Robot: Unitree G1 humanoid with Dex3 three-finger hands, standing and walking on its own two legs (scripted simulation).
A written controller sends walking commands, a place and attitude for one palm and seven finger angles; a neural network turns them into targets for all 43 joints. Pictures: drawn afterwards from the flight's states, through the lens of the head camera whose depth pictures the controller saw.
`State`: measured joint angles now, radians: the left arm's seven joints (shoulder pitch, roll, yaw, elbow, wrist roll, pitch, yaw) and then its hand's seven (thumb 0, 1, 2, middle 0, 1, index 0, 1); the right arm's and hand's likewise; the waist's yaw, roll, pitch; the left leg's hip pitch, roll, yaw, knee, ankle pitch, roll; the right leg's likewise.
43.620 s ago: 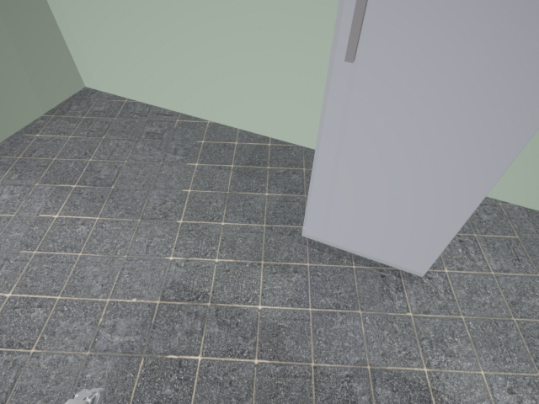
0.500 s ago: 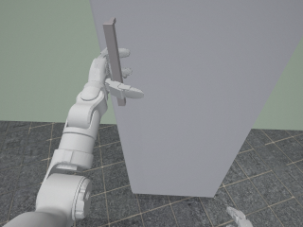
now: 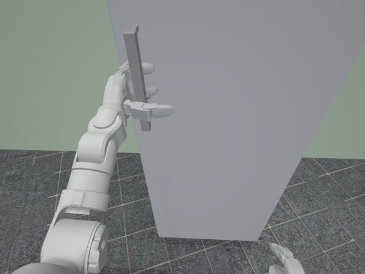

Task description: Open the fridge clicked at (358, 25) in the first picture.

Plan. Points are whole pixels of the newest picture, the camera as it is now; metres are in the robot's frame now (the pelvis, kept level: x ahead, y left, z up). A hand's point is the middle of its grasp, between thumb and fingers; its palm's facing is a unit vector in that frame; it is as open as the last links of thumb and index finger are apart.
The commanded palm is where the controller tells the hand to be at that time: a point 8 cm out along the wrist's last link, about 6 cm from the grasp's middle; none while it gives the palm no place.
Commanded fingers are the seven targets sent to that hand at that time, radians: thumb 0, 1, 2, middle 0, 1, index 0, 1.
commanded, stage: grip the handle and tug to test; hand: left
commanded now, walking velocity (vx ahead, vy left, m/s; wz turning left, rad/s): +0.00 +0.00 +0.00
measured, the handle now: (141, 83) +0.45 +0.13 +0.23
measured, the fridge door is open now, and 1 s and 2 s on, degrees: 0 0 7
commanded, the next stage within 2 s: pull the door a little, standing still in 1.16 s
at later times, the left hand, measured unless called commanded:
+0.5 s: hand (149, 95) +0.41 +0.10 +0.23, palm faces +0.01 -1.00 +0.00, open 5.2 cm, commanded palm +0.38 +0.14 +0.22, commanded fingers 0.00 0.90 0.90 -0.45 -1.40 -0.45 -1.40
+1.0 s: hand (149, 95) +0.41 +0.10 +0.23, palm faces +0.01 -1.00 +0.00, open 5.3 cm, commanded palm +0.36 +0.14 +0.22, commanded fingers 0.00 0.90 0.90 -0.45 -1.40 -0.45 -1.40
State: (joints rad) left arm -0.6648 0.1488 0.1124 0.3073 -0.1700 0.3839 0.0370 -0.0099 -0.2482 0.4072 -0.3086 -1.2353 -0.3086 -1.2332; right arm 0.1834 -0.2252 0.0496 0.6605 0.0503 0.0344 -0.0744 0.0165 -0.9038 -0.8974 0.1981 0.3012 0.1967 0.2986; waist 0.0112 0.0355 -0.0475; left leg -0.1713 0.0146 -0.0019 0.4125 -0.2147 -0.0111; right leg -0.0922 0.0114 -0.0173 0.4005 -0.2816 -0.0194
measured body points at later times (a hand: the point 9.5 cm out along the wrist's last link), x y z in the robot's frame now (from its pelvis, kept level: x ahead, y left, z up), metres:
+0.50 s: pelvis +0.00 +0.00 +0.00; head -0.02 -0.01 +0.45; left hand +0.40 +0.15 +0.23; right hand +0.16 -0.23 -0.11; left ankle +0.00 +0.13 -0.74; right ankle -0.04 -0.11 -0.74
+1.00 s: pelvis +0.00 +0.00 +0.00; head -0.02 -0.02 +0.45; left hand +0.40 +0.15 +0.23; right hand +0.15 -0.23 -0.10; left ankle +0.00 +0.13 -0.74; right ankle -0.04 -0.11 -0.74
